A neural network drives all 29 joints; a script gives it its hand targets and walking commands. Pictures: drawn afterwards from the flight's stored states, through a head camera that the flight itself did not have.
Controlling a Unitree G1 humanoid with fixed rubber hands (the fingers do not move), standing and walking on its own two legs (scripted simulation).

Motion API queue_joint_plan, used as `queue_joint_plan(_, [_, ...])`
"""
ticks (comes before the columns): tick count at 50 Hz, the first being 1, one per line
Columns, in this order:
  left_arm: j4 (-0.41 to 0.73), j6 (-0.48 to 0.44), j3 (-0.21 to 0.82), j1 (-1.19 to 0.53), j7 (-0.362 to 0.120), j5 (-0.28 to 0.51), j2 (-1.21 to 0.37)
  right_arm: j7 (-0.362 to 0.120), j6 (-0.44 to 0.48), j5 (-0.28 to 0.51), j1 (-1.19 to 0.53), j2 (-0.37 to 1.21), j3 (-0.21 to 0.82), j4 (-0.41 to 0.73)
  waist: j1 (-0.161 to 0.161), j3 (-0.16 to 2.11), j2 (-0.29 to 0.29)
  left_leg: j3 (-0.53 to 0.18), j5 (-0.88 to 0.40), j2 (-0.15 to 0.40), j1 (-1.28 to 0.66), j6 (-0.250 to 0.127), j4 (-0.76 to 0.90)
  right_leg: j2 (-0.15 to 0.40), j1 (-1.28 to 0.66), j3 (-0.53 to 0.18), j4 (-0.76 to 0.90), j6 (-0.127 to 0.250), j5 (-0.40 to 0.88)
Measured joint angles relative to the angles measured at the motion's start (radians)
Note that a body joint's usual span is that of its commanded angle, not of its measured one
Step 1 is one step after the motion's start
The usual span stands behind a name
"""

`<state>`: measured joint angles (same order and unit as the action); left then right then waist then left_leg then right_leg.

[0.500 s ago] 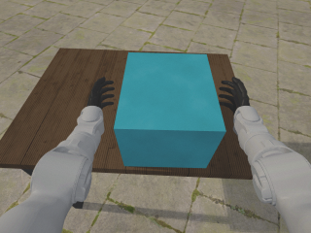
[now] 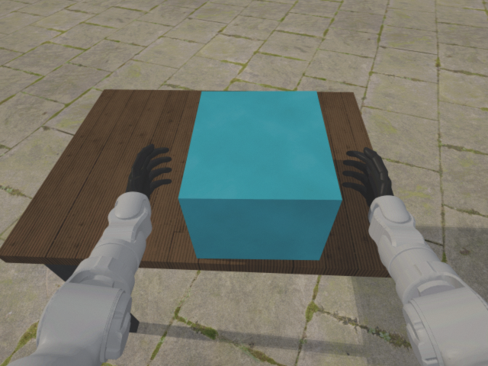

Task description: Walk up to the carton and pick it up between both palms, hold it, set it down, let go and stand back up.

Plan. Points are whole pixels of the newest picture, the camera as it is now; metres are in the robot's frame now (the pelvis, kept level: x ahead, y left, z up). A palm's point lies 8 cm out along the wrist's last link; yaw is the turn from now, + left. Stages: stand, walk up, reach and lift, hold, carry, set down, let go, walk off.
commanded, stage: set down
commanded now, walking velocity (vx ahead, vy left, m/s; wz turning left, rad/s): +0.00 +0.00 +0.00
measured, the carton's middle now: (258, 172) +0.50 +0.00 +0.03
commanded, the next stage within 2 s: none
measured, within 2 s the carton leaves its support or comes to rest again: neither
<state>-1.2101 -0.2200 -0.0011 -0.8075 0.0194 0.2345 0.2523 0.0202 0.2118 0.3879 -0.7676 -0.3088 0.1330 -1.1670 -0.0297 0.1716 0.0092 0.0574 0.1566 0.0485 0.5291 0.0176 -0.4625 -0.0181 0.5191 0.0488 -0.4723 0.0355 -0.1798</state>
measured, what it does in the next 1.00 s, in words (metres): stands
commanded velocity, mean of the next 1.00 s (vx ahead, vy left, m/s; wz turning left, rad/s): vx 0.00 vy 0.00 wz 0.00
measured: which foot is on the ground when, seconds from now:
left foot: down 0.00-1.00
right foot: down 0.00-1.00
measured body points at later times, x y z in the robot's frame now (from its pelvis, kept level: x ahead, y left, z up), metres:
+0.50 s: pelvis +0.01 +0.01 +0.01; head +0.00 +0.02 +0.46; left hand +0.34 +0.21 +0.07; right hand +0.34 -0.21 +0.07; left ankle +0.03 +0.13 -0.73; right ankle +0.02 -0.09 -0.73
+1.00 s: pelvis +0.02 +0.01 +0.02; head +0.00 +0.01 +0.47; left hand +0.26 +0.23 +0.08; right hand +0.25 -0.22 +0.08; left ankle +0.03 +0.13 -0.73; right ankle +0.02 -0.10 -0.73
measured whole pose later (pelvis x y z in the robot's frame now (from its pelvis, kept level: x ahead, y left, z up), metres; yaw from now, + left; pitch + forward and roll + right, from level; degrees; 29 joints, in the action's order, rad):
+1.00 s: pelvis +0.02 +0.01 +0.02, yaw -2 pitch -3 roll +0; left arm 0.15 0.30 -0.04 0.21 0.07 0.16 0.21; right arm -0.02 -0.14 0.29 0.27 -0.30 -0.06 0.08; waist -0.03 0.00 0.00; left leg 0.08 0.14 0.02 0.06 0.00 -0.26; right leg -0.02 0.07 -0.01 -0.28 0.02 -0.15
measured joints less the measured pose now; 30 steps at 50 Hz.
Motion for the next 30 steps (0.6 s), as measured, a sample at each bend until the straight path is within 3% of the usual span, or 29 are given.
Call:
queue_joint_plan(9, [0.251,0.088,-0.033,0.2,0.005,-0.057,-0.012,0.004,-0.034,-0.025,0.166,0.008,-0.047,0.145,0.018,-0.056,-0.016,-0.016,-0.009,-0.006,-0.146,0.002,0.058,0.0,-0.155,0.01,0.066,0.0,0.008])
queue_joint_plan(30, [0.959,0.412,-0.053,0.685,0.033,-0.116,-0.06,-0.034,-0.22,-0.083,0.655,0.037,-0.139,0.77,0.032,-0.138,-0.033,-0.001,-0.019,-0.021,-0.386,-0.01,0.164,0.005,-0.387,-0.021,0.169,-0.013,0.024])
